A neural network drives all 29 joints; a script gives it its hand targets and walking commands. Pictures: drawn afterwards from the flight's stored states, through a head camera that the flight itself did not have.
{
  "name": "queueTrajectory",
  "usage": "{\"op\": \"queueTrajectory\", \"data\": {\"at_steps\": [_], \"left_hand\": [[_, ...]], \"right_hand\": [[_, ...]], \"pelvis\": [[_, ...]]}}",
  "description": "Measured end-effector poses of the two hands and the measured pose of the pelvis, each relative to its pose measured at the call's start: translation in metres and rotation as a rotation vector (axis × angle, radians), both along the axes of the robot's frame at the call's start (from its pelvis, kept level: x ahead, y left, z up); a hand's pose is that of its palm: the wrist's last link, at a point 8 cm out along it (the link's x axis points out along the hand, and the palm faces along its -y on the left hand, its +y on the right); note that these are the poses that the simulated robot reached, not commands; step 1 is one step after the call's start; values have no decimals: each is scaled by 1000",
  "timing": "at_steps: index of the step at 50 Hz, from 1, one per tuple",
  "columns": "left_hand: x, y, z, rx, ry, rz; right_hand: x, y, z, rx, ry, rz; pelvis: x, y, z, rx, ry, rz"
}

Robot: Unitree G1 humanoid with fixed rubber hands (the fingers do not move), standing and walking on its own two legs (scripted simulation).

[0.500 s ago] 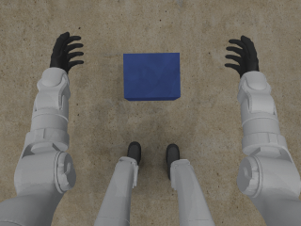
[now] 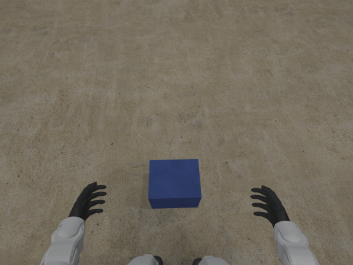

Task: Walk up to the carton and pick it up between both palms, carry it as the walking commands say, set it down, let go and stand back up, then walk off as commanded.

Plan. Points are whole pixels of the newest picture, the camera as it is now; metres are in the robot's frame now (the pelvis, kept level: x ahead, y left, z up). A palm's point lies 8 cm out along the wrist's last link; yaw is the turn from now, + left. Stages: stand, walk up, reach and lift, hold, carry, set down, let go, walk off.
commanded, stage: let go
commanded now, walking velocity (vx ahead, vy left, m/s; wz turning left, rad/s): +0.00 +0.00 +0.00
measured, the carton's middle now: (174, 184) +0.48 +0.03 -0.66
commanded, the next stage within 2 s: stand in 0.52 s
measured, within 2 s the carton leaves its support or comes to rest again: neither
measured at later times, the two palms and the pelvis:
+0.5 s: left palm (77, 232) +0.18 +0.23 -0.05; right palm (290, 232) +0.19 -0.24 -0.06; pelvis +0.03 -0.01 +0.01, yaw +1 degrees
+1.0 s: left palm (68, 243) +0.16 +0.26 -0.10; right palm (297, 253) +0.15 -0.27 -0.11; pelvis +0.09 +0.00 +0.00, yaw +0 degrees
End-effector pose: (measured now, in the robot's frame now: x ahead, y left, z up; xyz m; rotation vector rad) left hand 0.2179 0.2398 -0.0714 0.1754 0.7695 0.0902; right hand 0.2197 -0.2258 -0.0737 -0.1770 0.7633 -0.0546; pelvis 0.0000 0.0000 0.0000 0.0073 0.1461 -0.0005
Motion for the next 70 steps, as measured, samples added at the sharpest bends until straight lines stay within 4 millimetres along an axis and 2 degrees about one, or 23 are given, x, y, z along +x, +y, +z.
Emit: {"op": "queueTrajectory", "data": {"at_steps": [5,9,18,27,36,42,48,60,70], "left_hand": [[-28,-5,11,1,3,-1],[-42,-7,17,0,5,-3],[-41,-11,19,-3,23,-11],[-36,-12,17,17,42,-14],[-49,18,-6,124,109,39],[-47,23,-16,134,158,56],[-51,23,-29,129,220,74],[-95,27,-45,132,401,119],[-134,12,-54,105,532,123]], "right_hand": [[-29,-6,10,-5,16,0],[-41,-11,15,-3,23,-1],[-35,-12,18,-2,34,10],[-28,-13,17,-18,36,5],[-54,-44,-14,-130,160,-47],[-56,-51,-25,-140,219,-81],[-63,-48,-37,-136,291,-98],[-103,-43,-55,-133,480,-118],[-135,-35,-64,-110,593,-125]], "pelvis": [[9,-3,8,1,-104,0],[13,-5,11,1,-167,2],[17,-8,10,5,-244,13],[29,-8,10,5,-242,15],[55,-7,7,3,-121,9],[74,-6,4,3,-99,7],[85,-5,0,2,-100,7],[90,-3,-1,6,-114,7],[86,-4,0,8,-139,6]]}}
